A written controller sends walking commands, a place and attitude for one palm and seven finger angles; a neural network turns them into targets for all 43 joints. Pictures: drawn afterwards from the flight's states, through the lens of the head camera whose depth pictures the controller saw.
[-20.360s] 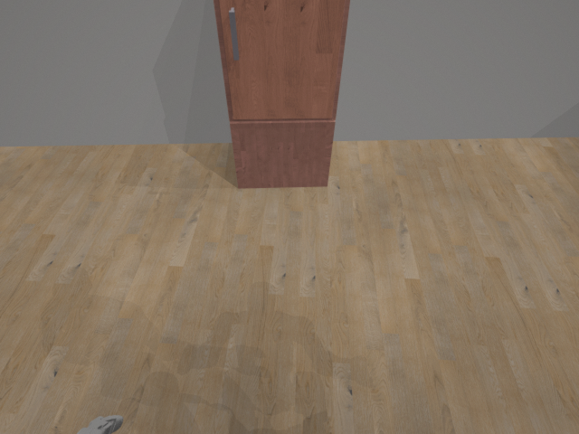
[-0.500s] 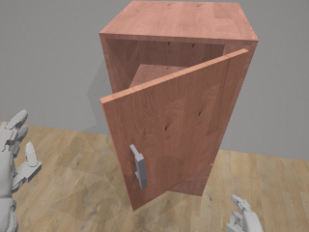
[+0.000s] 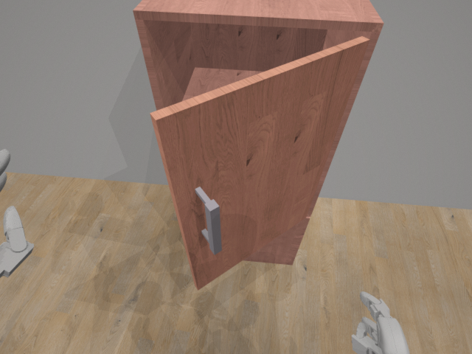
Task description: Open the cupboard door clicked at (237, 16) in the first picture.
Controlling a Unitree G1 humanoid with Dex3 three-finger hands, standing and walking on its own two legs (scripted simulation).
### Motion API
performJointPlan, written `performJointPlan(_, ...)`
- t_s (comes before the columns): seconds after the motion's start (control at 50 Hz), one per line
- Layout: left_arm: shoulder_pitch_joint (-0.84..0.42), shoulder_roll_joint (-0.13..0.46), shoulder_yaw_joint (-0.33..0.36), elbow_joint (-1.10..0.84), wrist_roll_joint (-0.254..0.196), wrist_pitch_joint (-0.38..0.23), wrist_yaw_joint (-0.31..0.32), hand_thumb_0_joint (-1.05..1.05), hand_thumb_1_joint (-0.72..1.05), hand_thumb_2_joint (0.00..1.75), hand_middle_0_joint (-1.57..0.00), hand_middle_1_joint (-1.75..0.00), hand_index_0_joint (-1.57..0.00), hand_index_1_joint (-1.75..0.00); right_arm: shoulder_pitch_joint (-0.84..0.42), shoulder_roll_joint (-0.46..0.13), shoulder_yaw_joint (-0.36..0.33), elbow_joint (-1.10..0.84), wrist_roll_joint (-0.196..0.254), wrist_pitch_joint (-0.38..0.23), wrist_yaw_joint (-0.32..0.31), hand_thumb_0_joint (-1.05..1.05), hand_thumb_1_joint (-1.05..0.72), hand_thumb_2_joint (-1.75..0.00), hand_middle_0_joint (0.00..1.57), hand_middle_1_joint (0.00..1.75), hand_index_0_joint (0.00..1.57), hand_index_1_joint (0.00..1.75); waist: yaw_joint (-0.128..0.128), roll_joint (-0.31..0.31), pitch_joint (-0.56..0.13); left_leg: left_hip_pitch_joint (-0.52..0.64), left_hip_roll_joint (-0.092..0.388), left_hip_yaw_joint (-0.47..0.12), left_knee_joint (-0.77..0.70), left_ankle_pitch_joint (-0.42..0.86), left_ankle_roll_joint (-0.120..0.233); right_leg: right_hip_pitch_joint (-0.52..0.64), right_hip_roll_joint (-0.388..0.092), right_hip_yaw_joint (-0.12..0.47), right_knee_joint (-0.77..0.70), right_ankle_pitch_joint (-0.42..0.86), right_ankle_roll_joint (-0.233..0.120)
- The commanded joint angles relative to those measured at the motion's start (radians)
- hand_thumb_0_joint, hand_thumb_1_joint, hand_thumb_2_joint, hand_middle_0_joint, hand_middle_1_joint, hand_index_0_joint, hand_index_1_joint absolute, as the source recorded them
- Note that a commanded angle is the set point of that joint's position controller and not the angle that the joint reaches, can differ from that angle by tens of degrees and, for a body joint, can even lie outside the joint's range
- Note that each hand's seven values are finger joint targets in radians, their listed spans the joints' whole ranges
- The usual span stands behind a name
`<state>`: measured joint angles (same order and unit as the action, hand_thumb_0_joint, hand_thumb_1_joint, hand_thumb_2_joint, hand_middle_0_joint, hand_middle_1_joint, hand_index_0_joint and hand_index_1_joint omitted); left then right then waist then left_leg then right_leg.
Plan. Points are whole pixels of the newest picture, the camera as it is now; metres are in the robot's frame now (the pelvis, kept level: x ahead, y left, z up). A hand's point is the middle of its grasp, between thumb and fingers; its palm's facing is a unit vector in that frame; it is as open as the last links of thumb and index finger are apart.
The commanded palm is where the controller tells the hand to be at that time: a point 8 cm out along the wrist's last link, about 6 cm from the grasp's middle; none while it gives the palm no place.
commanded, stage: step back with the hand held close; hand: left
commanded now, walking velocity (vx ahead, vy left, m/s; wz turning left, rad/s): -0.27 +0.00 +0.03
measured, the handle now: (208, 222) +0.34 +0.08 +0.01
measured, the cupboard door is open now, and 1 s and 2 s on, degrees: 41 41 41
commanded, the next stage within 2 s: stop stepping back and stand still in 0.78 s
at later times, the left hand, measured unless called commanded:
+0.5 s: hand out of the picture +0.16 +0.28 +0.17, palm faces +0.47 -0.73 -0.49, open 7.4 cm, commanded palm +0.09 +0.30 +0.18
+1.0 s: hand out of the picture +0.01 +0.25 +0.14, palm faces +0.32 -0.79 -0.52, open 7.4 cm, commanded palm -0.06 +0.29 +0.18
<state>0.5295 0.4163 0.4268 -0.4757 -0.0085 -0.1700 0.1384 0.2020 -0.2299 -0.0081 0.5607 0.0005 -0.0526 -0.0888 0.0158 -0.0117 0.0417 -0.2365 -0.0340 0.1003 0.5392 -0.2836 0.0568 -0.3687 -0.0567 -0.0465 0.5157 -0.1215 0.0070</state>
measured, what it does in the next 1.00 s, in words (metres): walks backwards: right foot, then left foot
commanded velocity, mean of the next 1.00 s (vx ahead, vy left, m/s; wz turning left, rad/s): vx -0.27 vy -0.01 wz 0.01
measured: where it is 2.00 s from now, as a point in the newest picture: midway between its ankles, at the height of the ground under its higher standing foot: outside the picture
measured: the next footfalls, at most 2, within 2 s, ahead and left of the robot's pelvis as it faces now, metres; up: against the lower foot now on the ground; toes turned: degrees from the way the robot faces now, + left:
right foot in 0.44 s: -0.08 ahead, -0.11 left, +0.00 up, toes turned +1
left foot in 0.92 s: -0.15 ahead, +0.08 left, +0.00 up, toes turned +3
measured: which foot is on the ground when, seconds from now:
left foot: down 0.00-0.64, up 0.66-0.90, down 0.92-1.00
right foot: down 0.00-0.26, up 0.28-0.42, down 0.44-0.94, up 0.96-1.00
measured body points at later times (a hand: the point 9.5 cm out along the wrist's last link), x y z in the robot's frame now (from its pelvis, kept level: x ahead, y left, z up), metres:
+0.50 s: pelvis -0.04 +0.00 +0.00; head +0.00 +0.02 +0.45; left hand +0.13 +0.31 +0.19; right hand +0.13 -0.22 -0.08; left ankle +0.01 +0.08 -0.73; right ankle -0.12 -0.12 -0.73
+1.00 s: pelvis -0.19 -0.01 +0.01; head -0.14 +0.03 +0.45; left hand -0.01 +0.29 +0.17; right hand +0.00 -0.26 -0.06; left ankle -0.19 +0.08 -0.73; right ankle -0.14 -0.11 -0.72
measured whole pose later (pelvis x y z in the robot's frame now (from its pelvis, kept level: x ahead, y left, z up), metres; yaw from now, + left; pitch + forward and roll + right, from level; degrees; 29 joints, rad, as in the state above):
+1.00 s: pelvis -0.19 -0.01 +0.01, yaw +1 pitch +2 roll +0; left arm 0.60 0.48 0.42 -0.60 -0.02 -0.15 0.15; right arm 0.14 -0.19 -0.03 0.57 0.00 -0.05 -0.09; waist -0.01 -0.10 0.07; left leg -0.28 -0.03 0.04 0.49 -0.25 0.04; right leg -0.40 0.02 -0.01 0.58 -0.30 0.00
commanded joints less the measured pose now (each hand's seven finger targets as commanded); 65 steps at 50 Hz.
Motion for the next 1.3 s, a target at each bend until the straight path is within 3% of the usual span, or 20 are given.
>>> performJointPlan(0.0, -0.063, 0.134, 0.105, -0.185, 0.016, -0.068, 0.025, 0.0, 0.9, 0.9, -0.2, -0.3, -0.2, -0.3, -0.093, -0.136, -0.045, -0.171, -0.005, -0.065, -0.01, 0.0, -0.9, -0.9, 0.2, 0.3, 0.2, 0.3, -0.006, 0.044, -0.069, -0.416, 0.158, -0.193, -0.225, -0.234, 0.04, 0.341, -0.005, 0.121, 0.093, 0.053, -0.003)
performJointPlan(0.16, -0.077, 0.176, 0.125, -0.274, 0.005, -0.095, 0.04, 0.0, 0.9, 0.9, -0.2, -0.3, -0.2, -0.3, -0.064, -0.116, -0.033, -0.156, -0.007, -0.077, 0.003, 0.0, -0.9, -0.9, 0.2, 0.3, 0.2, 0.3, -0.022, -0.049, -0.099, -0.212, 0.071, -0.16, 0.003, -0.253, 0.008, 0.044, -0.115, 0.231, -0.143, -0.303, -0.062)
performJointPlan(0.26, -0.053, 0.167, 0.168, -0.31, 0.031, -0.118, 0.053, 0.0, 0.9, 0.9, -0.2, -0.3, -0.2, -0.3, -0.075, -0.129, -0.04, -0.165, -0.02, -0.095, -0.01, 0.0, -0.9, -0.9, 0.2, 0.3, 0.2, 0.3, -0.004, 0.29, -0.098, -0.535, 0.309, -0.427, -0.41, -0.45, 0.088, 0.338, 0.092, 0.042, 0.383, -0.129, 0.022)
performJointPlan(0.32, -0.028, 0.184, 0.179, -0.28, 0.02, -0.115, 0.049, 0.0, 0.9, 0.9, -0.2, -0.3, -0.2, -0.3, -0.074, -0.112, -0.055, -0.152, -0.02, -0.11, -0.001, 0.0, -0.9, -0.9, 0.2, 0.3, 0.2, 0.3, -0.008, 0.129, -0.115, -0.34, 0.305, -0.358, -0.272, -0.042, 0.091, 0.222, 0.088, 0.067, 0.335, -0.21, 0.008)
performJointPlan(0.42, -0.009, 0.113, 0.079, -0.227, -0.005, -0.121, 0.025, 0.0, 0.9, 0.9, -0.2, -0.3, -0.2, -0.3, -0.057, -0.117, -0.047, -0.067, -0.033, -0.139, 0.021, 0.0, -0.9, -0.9, 0.2, 0.3, 0.2, 0.3, -0.021, 0.208, -0.126, 0.088, 0.258, -0.29, -0.143, 0.649, 0.036, 0.05, 0.078, 0.048, -0.006, -0.131, -0.004)
performJointPlan(0.48, -0.078, 0.148, 0.072, -0.277, -0.012, -0.122, 0.012, 0.0, 0.9, 0.9, -0.2, -0.3, -0.2, -0.3, -0.072, -0.123, -0.046, -0.049, -0.028, -0.133, 0.038, 0.0, -0.9, -0.9, 0.2, 0.3, 0.2, 0.3, -0.011, 0.207, -0.297, 0.313, 0.247, -0.239, -0.079, 0.957, 0.007, 0.069, 0.088, 0.058, -0.018, -0.015, -0.003)
performJointPlan(0.56, 0.048, 0.205, 0.149, -0.349, -0.047, -0.095, 0.006, 0.0, 0.9, 0.9, -0.2, -0.3, -0.2, -0.3, -0.122, -0.105, -0.051, -0.112, -0.007, -0.105, 0.048, 0.0, -0.9, -0.9, 0.2, 0.3, 0.2, 0.3, 0.015, 0.069, -0.43, 0.276, 0.222, -0.178, -0.037, 0.741, 0.025, 0.159, 0.043, 0.104, -0.02, 0.15, 0.004)
performJointPlan(0.62, 0.138, 0.286, 0.247, -0.311, -0.064, -0.085, 0.012, 0.0, 0.9, 0.9, -0.2, -0.3, -0.2, -0.3, -0.165, -0.07, -0.04, -0.163, 0.022, -0.06, 0.038, 0.0, -0.9, -0.9, 0.2, 0.3, 0.2, 0.3, 0.02, -0.219, -0.326, -0.126, 0.028, -0.066, 0.249, -0.062, -0.056, 0.241, -0.223, 0.302, -0.139, 0.74, -0.064)
performJointPlan(0.66, 0.161, 0.256, 0.241, -0.273, -0.059, -0.063, 0.015, 0.0, 0.9, 0.9, -0.2, -0.3, -0.2, -0.3, -0.181, -0.054, -0.035, -0.145, 0.022, -0.042, 0.032, 0.0, -0.9, -0.9, 0.2, 0.3, 0.2, 0.3, 0.016, -0.176, -0.234, -0.268, 0.003, -0.151, 0.512, -0.202, -0.063, 0.177, -0.275, 0.276, -0.155, 0.722, -0.086)
performJointPlan(0.78, 0.048, 0.197, 0.144, -0.208, -0.013, -0.045, 0.036, 0.0, 0.9, 0.9, -0.2, -0.3, -0.2, -0.3, -0.174, -0.053, -0.014, -0.107, -0.008, -0.021, -0.016, 0.0, -0.9, -0.9, 0.2, 0.3, 0.2, 0.3, -0.021, -0.034, -0.156, -0.179, 0.029, -0.054, 0.201, -0.11, -0.082, 0.217, -0.172, 0.212, -0.103, 0.836, -0.109)
performJointPlan(0.86, 0.045, 0.195, 0.103, -0.279, -0.01, -0.046, 0.038, 0.0, 0.9, 0.9, -0.2, -0.3, -0.2, -0.3, -0.105, -0.086, -0.039, -0.103, 0.001, -0.017, -0.029, 0.0, -0.9, -0.9, 0.2, 0.3, 0.2, 0.3, -0.032, -0.065, -0.259, -0.016, 0.062, -0.082, -0.125, 0.152, -0.065, 0.293, -0.092, 0.131, -0.05, 0.651, -0.04)
performJointPlan(0.9, 0.093, 0.224, 0.145, -0.381, -0.007, -0.06, 0.043, 0.0, 0.9, 0.9, -0.2, -0.3, -0.2, -0.3, -0.084, -0.121, -0.067, -0.142, 0.002, -0.033, -0.021, 0.0, -0.9, -0.9, 0.2, 0.3, 0.2, 0.3, -0.006, 0.124, -0.353, 0.127, 0.238, -0.247, -0.169, 0.589, 0.001, 0.207, 0.03, 0.081, 0.041, 0.127, 0.019)
performJointPlan(0.94, 0.165, 0.242, 0.176, -0.431, -0.012, -0.071, 0.043, 0.0, 0.9, 0.9, -0.2, -0.3, -0.2, -0.3, -0.073, -0.103, -0.061, -0.172, -0.001, -0.079, -0.002, 0.0, -0.9, -0.9, 0.2, 0.3, 0.2, 0.3, 0.011, 0.254, -0.359, 0.21, 0.299, -0.304, -0.178, 0.686, 0.035, 0.042, 0.075, 0.041, 0.164, -0.267, 0.0)
performJointPlan(0.98, 0.112, 0.25, 0.188, -0.481, -0.013, -0.078, 0.045, 0.0, 0.9, 0.9, -0.2, -0.3, -0.2, -0.3, -0.082, -0.088, -0.041, -0.151, -0.024, -0.113, 0.001, 0.0, -0.9, -0.9, 0.2, 0.3, 0.2, 0.3, -0.004, 0.314, -0.242, 0.096, 0.305, -0.336, -0.283, 0.512, -0.004, 0.006, 0.073, 0.055, 0.374, -0.352, -0.003)
performJointPlan(1.06, 0.089, 0.172, 0.122, -0.315, -0.02, -0.045, 0.055, 0.0, 0.9, 0.9, -0.2, -0.3, -0.2, -0.3, -0.044, -0.094, -0.031, -0.09, -0.003, -0.152, 0.005, 0.0, -0.9, -0.9, 0.2, 0.3, 0.2, 0.3, -0.034, 0.174, -0.13, 0.059, 0.249, -0.268, -0.323, 0.11, 0.015, 0.036, 0.065, 0.007, 0.22, -0.297, 0.021)
performJointPlan(1.1, 0.018, 0.172, 0.115, -0.226, -0.021, -0.029, 0.057, 0.0, 0.9, 0.9, -0.2, -0.3, -0.2, -0.3, -0.075, -0.105, -0.024, -0.079, -0.009, -0.14, -0.001, 0.0, -0.9, -0.9, 0.2, 0.3, 0.2, 0.3, -0.037, 0.226, -0.066, -0.099, 0.25, -0.28, -0.453, -0.316, 0.01, 0.143, 0.09, -0.055, 0.166, -0.355, 0.005)
performJointPlan(1.16, -0.063, 0.146, 0.062, -0.128, -0.013, -0.01, 0.049, 0.0, 0.9, 0.9, -0.2, -0.3, -0.2, -0.3, -0.092, -0.109, -0.023, -0.073, -0.015, -0.118, -0.01, 0.0, -0.9, -0.9, 0.2, 0.3, 0.2, 0.3, -0.025, 0.259, -0.021, -0.22, 0.21, -0.232, -0.461, -0.45, -0.053, 0.29, 0.142, -0.135, 0.031, -0.402, -0.034)
performJointPlan(1.2, -0.079, 0.149, 0.035, -0.103, -0.007, 0.001, 0.034, 0.0, 0.9, 0.9, -0.2, -0.3, -0.2, -0.3, -0.096, -0.101, -0.026, -0.07, -0.012, -0.1, -0.008, 0.0, -0.9, -0.9, 0.2, 0.3, 0.2, 0.3, -0.005, 0.047, -0.044, -0.242, 0.104, -0.111, -0.13, -0.337, -0.051, 0.334, 0.059, -0.019, -0.208, -0.38, -0.088)
performJointPlan(1.24, -0.141, 0.177, 0.02, -0.18, -0.028, 0.001, 0.013, 0.0, 0.9, 0.9, -0.2, -0.3, -0.2, -0.3, -0.116, -0.098, -0.028, -0.064, -0.002, -0.086, 0.0, 0.0, -0.9, -0.9, 0.2, 0.3, 0.2, 0.3, 0.006, -0.304, 0.021, -0.366, 0.019, -0.08, 0.539, -0.109, -0.055, 0.115, -0.308, 0.459, -0.443, -0.405, -0.244)
performJointPlan(1.28, -0.211, 0.233, 0.086, -0.282, -0.027, -0.044, 0.014, 0.0, 0.9, 0.9, -0.2, -0.3, -0.2, -0.3, -0.077, -0.092, -0.019, -0.047, -0.011, -0.109, 0.016, 0.0, -0.9, -0.9, 0.2, 0.3, 0.2, 0.3, -0.033, -0.183, -0.124, -0.382, 0.077, -0.104, 0.612, -0.038, -0.074, 0.211, -0.288, 0.339, -0.326, -0.155, -0.244)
